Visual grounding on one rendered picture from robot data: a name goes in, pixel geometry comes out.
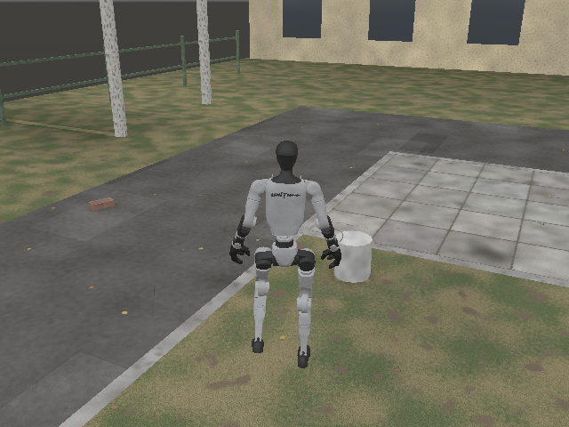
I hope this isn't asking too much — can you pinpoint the robot right upper arm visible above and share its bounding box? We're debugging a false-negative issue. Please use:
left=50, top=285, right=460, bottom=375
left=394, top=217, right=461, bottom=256
left=304, top=180, right=330, bottom=230

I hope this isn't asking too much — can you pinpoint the robot left foot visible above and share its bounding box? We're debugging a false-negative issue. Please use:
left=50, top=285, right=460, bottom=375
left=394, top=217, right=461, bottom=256
left=252, top=337, right=264, bottom=353

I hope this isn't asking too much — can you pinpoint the robot right shin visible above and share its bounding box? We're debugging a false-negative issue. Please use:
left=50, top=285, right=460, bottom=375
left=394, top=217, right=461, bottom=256
left=298, top=298, right=312, bottom=356

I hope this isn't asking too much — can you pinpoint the robot right forearm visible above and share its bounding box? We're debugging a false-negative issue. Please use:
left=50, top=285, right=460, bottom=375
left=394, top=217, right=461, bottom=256
left=321, top=215, right=340, bottom=252

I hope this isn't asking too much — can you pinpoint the robot left hand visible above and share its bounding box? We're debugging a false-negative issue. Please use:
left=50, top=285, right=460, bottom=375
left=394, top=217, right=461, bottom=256
left=229, top=245, right=250, bottom=264

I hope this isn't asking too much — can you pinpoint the robot right hand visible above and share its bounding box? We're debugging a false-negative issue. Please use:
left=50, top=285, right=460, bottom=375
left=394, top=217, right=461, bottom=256
left=321, top=248, right=341, bottom=269

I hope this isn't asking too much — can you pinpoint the robot left forearm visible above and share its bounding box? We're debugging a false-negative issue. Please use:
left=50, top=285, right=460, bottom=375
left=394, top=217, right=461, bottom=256
left=232, top=215, right=251, bottom=249

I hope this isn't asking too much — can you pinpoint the robot left upper arm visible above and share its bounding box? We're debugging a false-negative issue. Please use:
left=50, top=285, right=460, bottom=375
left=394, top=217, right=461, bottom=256
left=242, top=179, right=268, bottom=228

